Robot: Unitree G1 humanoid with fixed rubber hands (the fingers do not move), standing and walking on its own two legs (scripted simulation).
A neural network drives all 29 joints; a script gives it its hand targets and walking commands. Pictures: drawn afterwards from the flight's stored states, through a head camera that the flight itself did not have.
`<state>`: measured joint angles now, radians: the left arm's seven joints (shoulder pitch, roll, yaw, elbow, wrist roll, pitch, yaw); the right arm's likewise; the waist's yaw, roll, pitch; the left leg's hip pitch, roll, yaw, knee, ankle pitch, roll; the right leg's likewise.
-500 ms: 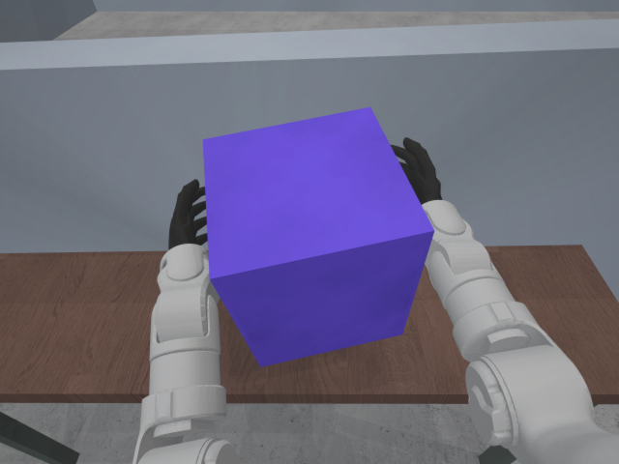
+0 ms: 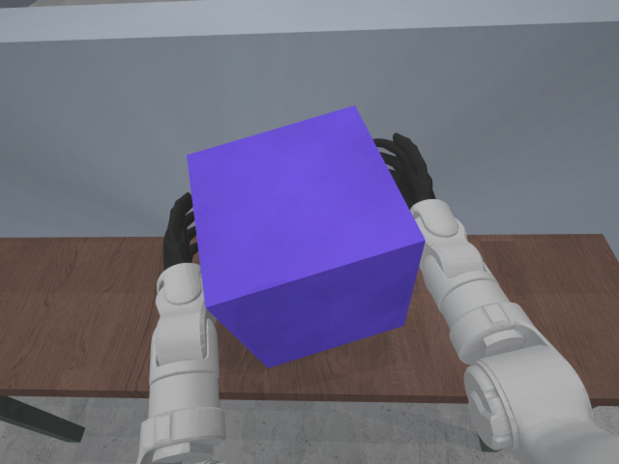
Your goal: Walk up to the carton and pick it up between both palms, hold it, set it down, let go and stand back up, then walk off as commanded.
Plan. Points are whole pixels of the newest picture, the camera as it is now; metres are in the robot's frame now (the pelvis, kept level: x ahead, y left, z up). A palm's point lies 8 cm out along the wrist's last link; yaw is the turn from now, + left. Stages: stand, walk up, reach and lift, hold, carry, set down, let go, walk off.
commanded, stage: set down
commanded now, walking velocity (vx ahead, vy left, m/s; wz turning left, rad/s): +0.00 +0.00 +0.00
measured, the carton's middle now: (307, 249) +0.39 +0.04 +0.06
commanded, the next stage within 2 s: none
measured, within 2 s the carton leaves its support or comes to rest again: rests again in 1.88 s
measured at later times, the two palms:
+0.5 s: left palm (185, 283) +0.33 +0.19 +0.07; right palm (414, 212) +0.42 -0.09 +0.10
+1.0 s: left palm (189, 279) +0.34 +0.19 +0.07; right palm (418, 210) +0.43 -0.10 +0.10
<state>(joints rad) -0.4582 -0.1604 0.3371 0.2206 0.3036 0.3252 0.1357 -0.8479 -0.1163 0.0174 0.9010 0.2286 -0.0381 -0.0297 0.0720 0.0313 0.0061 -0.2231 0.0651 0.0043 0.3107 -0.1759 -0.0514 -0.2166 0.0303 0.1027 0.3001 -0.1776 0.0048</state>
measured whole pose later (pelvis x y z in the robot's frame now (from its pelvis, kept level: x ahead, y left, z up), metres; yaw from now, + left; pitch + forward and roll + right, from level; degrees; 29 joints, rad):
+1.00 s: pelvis -0.01 +0.00 +0.00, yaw +0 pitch +7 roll +0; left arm -0.46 -0.19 0.40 0.43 0.30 0.11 0.14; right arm -0.83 -0.10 -0.07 0.99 0.12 -0.11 0.02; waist 0.08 0.03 -0.04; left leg -0.27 0.07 0.00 0.31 -0.16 -0.05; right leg -0.26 0.03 0.10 0.30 -0.16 0.00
